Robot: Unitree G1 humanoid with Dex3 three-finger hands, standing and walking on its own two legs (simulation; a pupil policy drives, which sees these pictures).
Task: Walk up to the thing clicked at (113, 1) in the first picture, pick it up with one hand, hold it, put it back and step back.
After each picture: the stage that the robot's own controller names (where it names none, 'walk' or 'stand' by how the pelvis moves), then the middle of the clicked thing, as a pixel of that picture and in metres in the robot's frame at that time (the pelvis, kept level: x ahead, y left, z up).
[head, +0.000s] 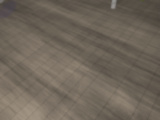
stand; (114, 0) +2.35 -0.53 -0.65
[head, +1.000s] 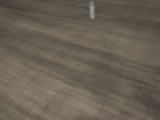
walk; (92, 10) +2.25 -0.05 -0.63
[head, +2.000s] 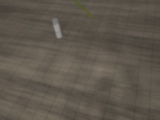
walk; (57, 28) +1.59 +0.38 -0.65
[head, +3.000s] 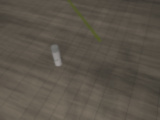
walk; (56, 55) +1.09 +0.33 -0.65
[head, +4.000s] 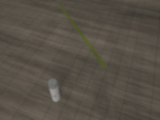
walk; (54, 90) +0.69 +0.24 -0.62
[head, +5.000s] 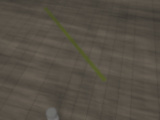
stand; (53, 119) +0.44 +0.20 -0.63
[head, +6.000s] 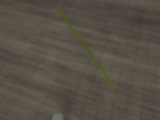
stand; out of the picture +0.40 +0.18 -0.63
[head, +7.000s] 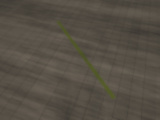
stand; out of the picture +0.38 +0.18 -0.66
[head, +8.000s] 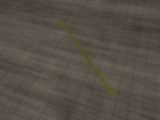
stand; out of the picture +0.38 +0.19 -0.66
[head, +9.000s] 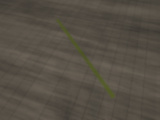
stand; out of the picture +0.37 +0.19 -0.66
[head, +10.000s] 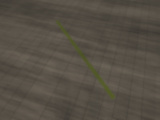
go down; out of the picture +0.37 +0.19 -0.66
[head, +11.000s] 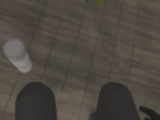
go down; (20, 58) +0.44 +0.25 -0.27
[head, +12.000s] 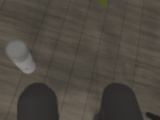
go down; (23, 59) +0.44 +0.26 -0.26
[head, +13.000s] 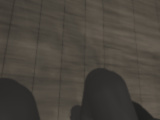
close in; out of the picture +0.40 +0.30 -0.16
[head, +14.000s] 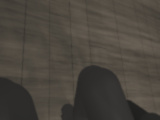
close; out of the picture +0.41 +0.31 -0.15
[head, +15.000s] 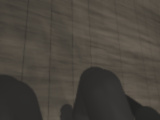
lift; out of the picture +0.38 +0.31 -0.16
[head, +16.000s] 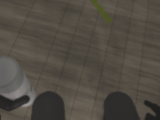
lift; (16, 87) +0.31 +0.22 -0.02
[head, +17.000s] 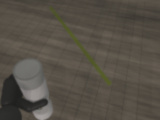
hold; (37, 93) +0.31 +0.16 +0.04
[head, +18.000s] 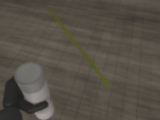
hold; (38, 95) +0.31 +0.16 +0.03
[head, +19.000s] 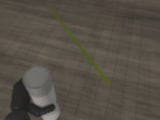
crouch; (45, 98) +0.30 +0.14 +0.01
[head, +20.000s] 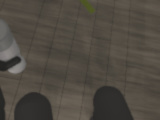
crouch; (7, 51) +0.44 +0.22 -0.06
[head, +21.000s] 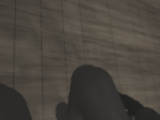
lower; out of the picture +0.40 +0.32 -0.16
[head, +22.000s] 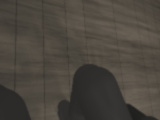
lower; out of the picture +0.42 +0.32 -0.16
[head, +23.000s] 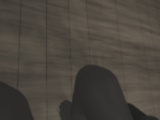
lower; out of the picture +0.40 +0.31 -0.16
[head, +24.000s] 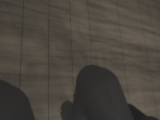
lower; out of the picture +0.39 +0.31 -0.16
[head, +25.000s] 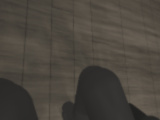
loosen; out of the picture +0.39 +0.28 -0.16
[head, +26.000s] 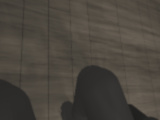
withdraw; out of the picture +0.38 +0.29 -0.16
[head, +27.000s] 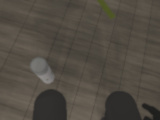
walk; (44, 72) +0.43 +0.22 -0.34
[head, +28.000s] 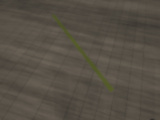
stand; out of the picture +0.37 +0.17 -0.59
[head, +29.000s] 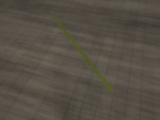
stand; out of the picture +0.36 +0.18 -0.60
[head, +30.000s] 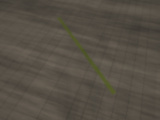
stand; out of the picture +0.38 +0.16 -0.64
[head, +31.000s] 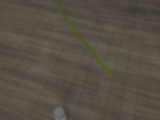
walk; (60, 118) +0.42 +0.17 -0.63
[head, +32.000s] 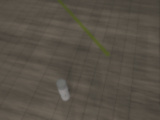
walk; (63, 90) +0.60 +0.21 -0.63
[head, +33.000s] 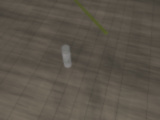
walk; (66, 56) +0.93 +0.16 -0.63
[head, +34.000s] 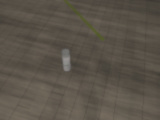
stand; (66, 60) +0.99 +0.16 -0.65
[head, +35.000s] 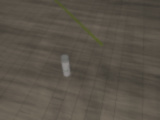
stand; (65, 66) +1.01 +0.18 -0.66
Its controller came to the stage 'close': yes
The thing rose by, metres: 0.67
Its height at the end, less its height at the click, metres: +0.00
